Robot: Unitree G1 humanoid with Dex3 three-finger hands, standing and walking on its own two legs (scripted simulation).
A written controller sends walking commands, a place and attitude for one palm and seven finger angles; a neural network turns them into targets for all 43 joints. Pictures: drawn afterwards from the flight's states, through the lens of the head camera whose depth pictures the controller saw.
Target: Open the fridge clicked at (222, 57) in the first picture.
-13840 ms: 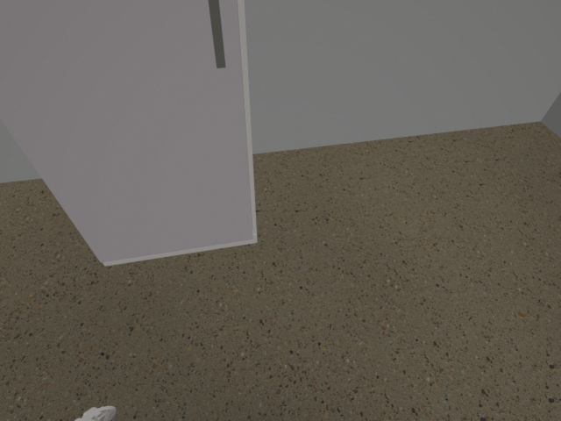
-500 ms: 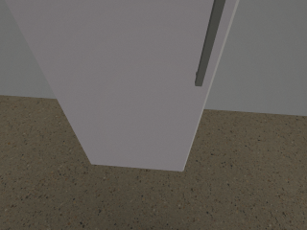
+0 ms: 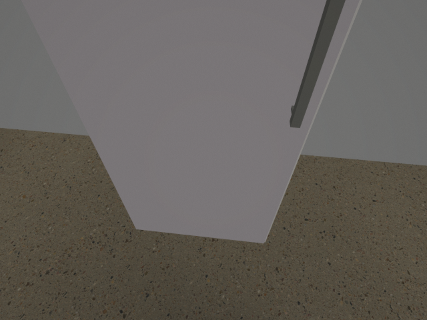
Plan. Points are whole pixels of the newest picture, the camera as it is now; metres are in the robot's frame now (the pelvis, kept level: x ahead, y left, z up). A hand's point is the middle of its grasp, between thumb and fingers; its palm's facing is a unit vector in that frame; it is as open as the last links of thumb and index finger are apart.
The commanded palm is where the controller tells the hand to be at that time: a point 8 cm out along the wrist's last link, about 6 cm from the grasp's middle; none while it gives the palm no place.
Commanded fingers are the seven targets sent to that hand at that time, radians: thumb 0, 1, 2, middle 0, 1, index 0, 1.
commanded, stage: look again from close up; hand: right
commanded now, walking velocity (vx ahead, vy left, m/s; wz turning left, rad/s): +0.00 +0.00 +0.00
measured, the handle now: (317, 44) +0.53 -0.13 +0.26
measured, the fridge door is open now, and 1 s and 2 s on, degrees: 0 0 0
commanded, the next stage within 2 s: raise the hand to about handle height in 0.40 s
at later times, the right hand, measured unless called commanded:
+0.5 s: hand out of the picture +0.00 -0.17 -0.18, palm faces +0.01 +0.99 -0.17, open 7.4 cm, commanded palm +0.11 -0.21 -0.07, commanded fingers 0.00 -0.88 -0.89 0.20 0.31 0.20 0.31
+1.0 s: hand (343, 314) +0.16 -0.19 +0.00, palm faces +0.19 +0.98 -0.04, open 9.0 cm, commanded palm +0.15 -0.24 +0.03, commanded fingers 0.00 -0.29 -0.64 0.24 0.69 0.24 0.69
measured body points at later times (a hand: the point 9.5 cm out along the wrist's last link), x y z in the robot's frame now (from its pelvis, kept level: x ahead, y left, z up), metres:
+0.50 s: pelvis +0.02 +0.00 +0.00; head +0.04 -0.01 +0.45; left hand +0.02 +0.22 -0.16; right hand +0.00 -0.22 -0.16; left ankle -0.04 +0.12 -0.74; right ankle +0.04 -0.07 -0.74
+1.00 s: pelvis +0.00 +0.03 -0.05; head +0.00 +0.02 +0.40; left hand +0.23 +0.26 -0.07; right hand +0.14 -0.24 +0.00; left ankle -0.02 +0.11 -0.74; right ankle +0.04 -0.07 -0.74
